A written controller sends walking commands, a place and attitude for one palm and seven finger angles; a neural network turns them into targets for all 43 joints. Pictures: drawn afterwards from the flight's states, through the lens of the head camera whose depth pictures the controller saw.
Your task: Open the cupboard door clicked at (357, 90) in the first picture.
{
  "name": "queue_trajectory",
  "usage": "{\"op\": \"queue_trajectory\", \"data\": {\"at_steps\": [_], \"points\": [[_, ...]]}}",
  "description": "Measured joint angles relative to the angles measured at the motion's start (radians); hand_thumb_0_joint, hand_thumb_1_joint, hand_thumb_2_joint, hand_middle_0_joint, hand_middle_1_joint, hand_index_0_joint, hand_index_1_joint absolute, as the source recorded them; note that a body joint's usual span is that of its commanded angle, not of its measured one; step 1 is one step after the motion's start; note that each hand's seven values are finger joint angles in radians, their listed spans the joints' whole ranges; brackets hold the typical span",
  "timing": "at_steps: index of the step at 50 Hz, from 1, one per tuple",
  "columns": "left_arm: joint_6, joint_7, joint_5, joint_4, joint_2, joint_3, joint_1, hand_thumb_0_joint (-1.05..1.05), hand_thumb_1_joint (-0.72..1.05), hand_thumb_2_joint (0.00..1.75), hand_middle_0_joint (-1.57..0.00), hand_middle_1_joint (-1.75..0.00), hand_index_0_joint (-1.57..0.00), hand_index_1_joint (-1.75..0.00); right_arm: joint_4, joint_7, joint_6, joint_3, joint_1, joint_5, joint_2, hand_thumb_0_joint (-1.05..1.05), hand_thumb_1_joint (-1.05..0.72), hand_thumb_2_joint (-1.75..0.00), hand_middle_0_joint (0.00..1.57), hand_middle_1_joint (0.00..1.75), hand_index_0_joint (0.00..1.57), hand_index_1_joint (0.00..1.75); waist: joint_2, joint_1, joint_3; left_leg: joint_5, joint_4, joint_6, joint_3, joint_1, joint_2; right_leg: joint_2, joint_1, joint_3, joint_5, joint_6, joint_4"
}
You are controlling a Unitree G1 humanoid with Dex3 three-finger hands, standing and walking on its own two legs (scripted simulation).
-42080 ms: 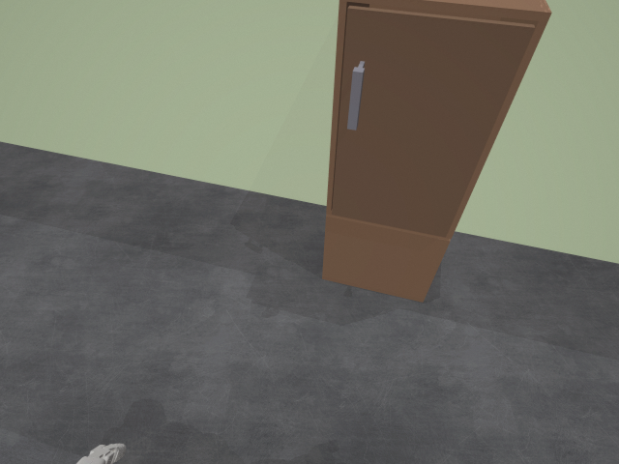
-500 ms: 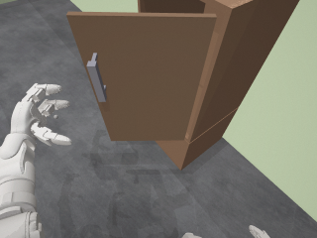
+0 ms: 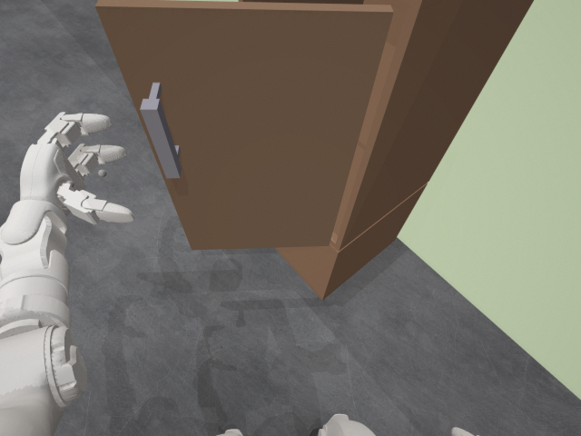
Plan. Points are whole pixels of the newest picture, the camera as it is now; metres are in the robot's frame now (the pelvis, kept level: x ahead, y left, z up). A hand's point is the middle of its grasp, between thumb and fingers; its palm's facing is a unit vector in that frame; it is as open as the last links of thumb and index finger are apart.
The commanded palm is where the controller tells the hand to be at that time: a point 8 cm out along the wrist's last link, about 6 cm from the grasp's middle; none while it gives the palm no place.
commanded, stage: move the hooked fingers beside the handle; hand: left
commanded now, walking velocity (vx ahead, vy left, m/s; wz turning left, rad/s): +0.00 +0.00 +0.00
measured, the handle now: (165, 132) +0.53 +0.19 +0.08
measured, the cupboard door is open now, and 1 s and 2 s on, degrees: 53 53 53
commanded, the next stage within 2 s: slide the fingers in behind the handle in 1.24 s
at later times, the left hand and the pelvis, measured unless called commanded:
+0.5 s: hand (120, 145) +0.50 +0.25 +0.09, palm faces +0.04 -1.00 -0.02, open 14.0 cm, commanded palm +0.47 +0.30 +0.08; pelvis +0.00 +0.00 -0.01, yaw -2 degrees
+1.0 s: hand (122, 161) +0.48 +0.24 +0.08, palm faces +0.03 -1.00 +0.00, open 14.0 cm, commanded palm +0.45 +0.29 +0.08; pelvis +0.02 +0.01 -0.01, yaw -1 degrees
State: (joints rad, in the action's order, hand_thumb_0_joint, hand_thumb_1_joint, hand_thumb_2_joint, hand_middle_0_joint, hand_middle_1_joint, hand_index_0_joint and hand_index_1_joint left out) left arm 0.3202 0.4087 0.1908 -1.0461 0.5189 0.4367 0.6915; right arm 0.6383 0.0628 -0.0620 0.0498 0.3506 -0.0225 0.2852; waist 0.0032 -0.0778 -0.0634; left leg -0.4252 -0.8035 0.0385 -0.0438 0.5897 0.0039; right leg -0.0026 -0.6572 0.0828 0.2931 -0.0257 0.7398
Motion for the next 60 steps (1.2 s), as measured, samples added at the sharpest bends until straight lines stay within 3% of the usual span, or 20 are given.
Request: {"op": "queue_trajectory", "data": {"at_steps": [12, 22, 32, 37, 43, 48, 56, 60], "points": [[0.032, -0.009, -0.035, -0.073, 0.057, 0.031, 0.089, -0.01, -0.50, 0.30, -0.30, -1.20, -0.30, -1.20, 0.000, -0.007, 0.051, -0.010, 0.051, 0.010, 0.010, 0.01, -0.90, -0.90, 0.20, 0.30, 0.20, 0.30, -0.002, -0.037, 0.006, -0.009, -0.032, -0.002, -0.003, 0.070, 0.011, 0.010, -0.068, -0.003, 0.000, -0.003, 0.021], [0.004, -0.013, -0.076, -0.171, 0.138, 0.056, 0.182, -0.01, -0.50, 0.30, -0.30, -1.20, -0.30, -1.20, -0.020, -0.010, 0.079, -0.001, 0.065, 0.016, 0.015, 0.01, -0.90, -0.90, 0.20, 0.30, 0.20, 0.30, 0.002, -0.078, 0.007, -0.016, -0.053, -0.001, -0.006, 0.126, 0.019, 0.018, -0.122, -0.005, -0.002, -0.003, 0.030], [0.006, 0.022, -0.058, -0.141, 0.144, 0.085, 0.126, -0.01, -0.50, 0.30, -0.30, -1.20, -0.30, -1.20, -0.043, -0.021, 0.119, -0.004, 0.085, 0.017, 0.011, 0.01, -0.90, -0.90, 0.20, 0.30, 0.20, 0.30, 0.004, -0.069, -0.006, -0.031, -0.051, 0.004, -0.018, 0.130, 0.027, 0.027, -0.130, -0.018, 0.004, 0.002, 0.025], [0.020, 0.014, -0.041, -0.067, 0.101, 0.077, 0.078, -0.01, -0.50, 0.30, -0.30, -1.20, -0.30, -1.20, -0.044, -0.026, 0.128, -0.012, 0.080, 0.019, 0.004, 0.01, -0.90, -0.90, 0.20, 0.30, 0.20, 0.30, 0.005, -0.053, -0.013, -0.037, -0.050, 0.005, -0.013, 0.119, 0.025, 0.026, -0.116, -0.014, 0.010, 0.006, 0.019], [0.013, -0.002, -0.014, -0.010, 0.035, 0.021, 0.051, -0.01, -0.50, 0.30, -0.30, -1.20, -0.30, -1.20, -0.034, -0.032, 0.129, -0.019, 0.059, 0.017, -0.003, 0.01, -0.90, -0.90, 0.20, 0.30, 0.20, 0.30, 0.014, -0.033, -0.032, -0.043, -0.041, 0.006, -0.002, 0.088, 0.019, 0.020, -0.078, -0.005, 0.019, 0.010, 0.008], [-0.017, -0.030, -0.034, -0.032, 0.014, 0.003, 0.049, -0.01, -0.50, 0.30, -0.30, -1.20, -0.30, -1.20, -0.054, -0.036, 0.128, -0.014, 0.032, 0.016, -0.009, 0.01, -0.90, -0.90, 0.20, 0.30, 0.20, 0.30, 0.015, -0.031, -0.035, -0.041, -0.038, 0.009, -0.003, 0.076, 0.013, 0.014, -0.069, -0.006, 0.022, 0.012, 0.012], [0.035, -0.057, -0.048, -0.029, 0.013, 0.022, 0.054, -0.01, -0.50, 0.30, -0.30, -1.20, -0.30, -1.20, -0.059, -0.034, 0.120, -0.005, 0.012, 0.017, -0.018, 0.01, -0.90, -0.90, 0.20, 0.30, 0.20, 0.30, 0.005, -0.025, -0.018, -0.041, -0.052, 0.006, -0.004, 0.076, 0.015, 0.015, -0.071, -0.007, 0.022, 0.008, 0.029], [0.027, -0.042, -0.049, -0.072, 0.042, 0.002, 0.094, -0.01, -0.50, 0.30, -0.30, -1.20, -0.30, -1.20, -0.045, -0.027, 0.117, 0.000, 0.015, 0.014, -0.014, 0.01, -0.90, -0.90, 0.20, 0.30, 0.20, 0.30, 0.007, -0.030, -0.011, -0.037, -0.060, 0.004, 0.006, 0.086, 0.013, 0.012, -0.075, 0.004, 0.021, 0.005, 0.034]]}}
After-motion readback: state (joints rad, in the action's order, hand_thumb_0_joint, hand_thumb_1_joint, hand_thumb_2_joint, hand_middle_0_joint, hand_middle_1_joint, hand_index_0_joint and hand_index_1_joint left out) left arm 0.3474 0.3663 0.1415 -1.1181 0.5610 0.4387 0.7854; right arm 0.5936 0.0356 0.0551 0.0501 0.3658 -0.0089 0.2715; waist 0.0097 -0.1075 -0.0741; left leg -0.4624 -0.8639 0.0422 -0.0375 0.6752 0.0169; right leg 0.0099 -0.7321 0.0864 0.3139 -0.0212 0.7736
